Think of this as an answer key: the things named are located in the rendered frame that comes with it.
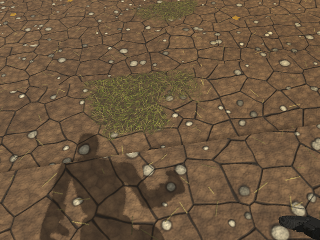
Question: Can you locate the robot right hand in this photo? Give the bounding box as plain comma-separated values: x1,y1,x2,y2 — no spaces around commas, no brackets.
278,215,320,240

